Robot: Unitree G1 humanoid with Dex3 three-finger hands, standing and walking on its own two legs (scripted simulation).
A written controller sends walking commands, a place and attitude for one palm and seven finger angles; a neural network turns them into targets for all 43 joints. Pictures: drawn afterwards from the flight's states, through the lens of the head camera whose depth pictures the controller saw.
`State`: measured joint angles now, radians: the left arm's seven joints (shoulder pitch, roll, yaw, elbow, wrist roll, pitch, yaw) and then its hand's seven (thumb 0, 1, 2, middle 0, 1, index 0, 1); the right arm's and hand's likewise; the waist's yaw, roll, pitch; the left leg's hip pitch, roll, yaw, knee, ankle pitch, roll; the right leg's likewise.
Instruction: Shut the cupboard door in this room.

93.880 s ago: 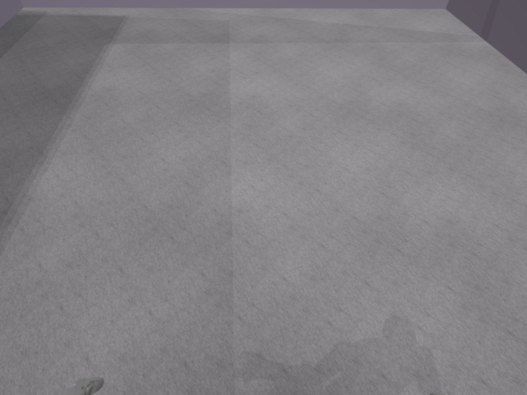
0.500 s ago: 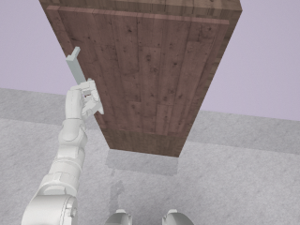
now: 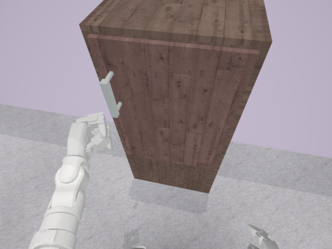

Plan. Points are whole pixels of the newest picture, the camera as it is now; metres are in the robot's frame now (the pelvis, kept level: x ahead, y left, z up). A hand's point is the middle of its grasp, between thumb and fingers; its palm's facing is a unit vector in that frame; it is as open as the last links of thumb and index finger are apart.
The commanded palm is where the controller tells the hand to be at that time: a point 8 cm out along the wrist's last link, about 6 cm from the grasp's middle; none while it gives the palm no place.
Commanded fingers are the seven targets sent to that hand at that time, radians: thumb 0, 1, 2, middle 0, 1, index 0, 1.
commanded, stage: draw the hand back to the body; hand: left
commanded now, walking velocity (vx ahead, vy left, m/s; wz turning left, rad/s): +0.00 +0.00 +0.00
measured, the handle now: (112, 95) +0.54 +0.19 +0.04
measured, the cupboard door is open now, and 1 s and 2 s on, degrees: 0 0 0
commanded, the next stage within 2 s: step back with the hand held close in 1.30 s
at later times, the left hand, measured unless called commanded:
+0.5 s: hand (53, 161) +0.26 +0.22 +0.14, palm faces +0.21 -0.94 -0.26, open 3.3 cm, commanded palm +0.21 +0.27 +0.16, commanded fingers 0.00 0.90 0.90 -0.75 -0.90 -0.75 -0.90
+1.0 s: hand out of the picture +0.19 +0.30 +0.21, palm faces +0.46 -0.77 -0.43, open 6.7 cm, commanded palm +0.15 +0.33 +0.22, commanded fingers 0.00 0.90 0.90 -0.20 -0.30 -0.20 -0.30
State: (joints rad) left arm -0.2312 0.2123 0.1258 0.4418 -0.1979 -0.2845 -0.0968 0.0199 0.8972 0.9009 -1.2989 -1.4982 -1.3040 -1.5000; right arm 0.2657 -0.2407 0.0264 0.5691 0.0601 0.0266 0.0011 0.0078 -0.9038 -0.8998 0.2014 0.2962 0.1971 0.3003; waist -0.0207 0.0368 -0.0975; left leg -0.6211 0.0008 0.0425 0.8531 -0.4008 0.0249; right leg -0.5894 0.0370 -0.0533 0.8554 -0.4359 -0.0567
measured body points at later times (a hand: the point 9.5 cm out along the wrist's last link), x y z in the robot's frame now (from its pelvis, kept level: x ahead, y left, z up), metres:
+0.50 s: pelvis +0.00 +0.02 +0.04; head -0.01 +0.00 +0.49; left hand +0.24 +0.27 +0.16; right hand +0.20 -0.20 -0.04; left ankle +0.01 +0.11 -0.70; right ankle -0.01 -0.08 -0.70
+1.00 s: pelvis +0.01 +0.03 +0.05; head -0.01 +0.00 +0.49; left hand +0.16 +0.34 +0.23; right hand +0.21 -0.19 -0.04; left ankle +0.01 +0.11 -0.70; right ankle -0.01 -0.08 -0.70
